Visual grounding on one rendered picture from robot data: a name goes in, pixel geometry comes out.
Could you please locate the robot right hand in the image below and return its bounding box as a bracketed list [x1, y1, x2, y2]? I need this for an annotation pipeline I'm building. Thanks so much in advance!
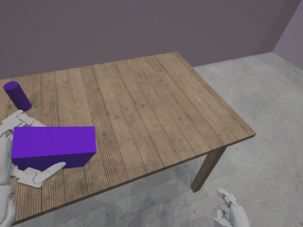
[214, 188, 251, 227]

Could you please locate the sponge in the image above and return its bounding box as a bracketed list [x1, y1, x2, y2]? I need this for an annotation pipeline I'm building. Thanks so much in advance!
[10, 126, 97, 171]

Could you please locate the robot left hand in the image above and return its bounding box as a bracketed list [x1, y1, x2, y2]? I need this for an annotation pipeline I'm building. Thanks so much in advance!
[0, 110, 66, 189]

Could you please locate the robot left forearm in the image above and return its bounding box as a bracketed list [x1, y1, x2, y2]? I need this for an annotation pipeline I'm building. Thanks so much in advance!
[0, 184, 18, 227]

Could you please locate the table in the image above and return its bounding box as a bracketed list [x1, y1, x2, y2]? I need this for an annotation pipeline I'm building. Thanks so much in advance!
[0, 51, 256, 227]

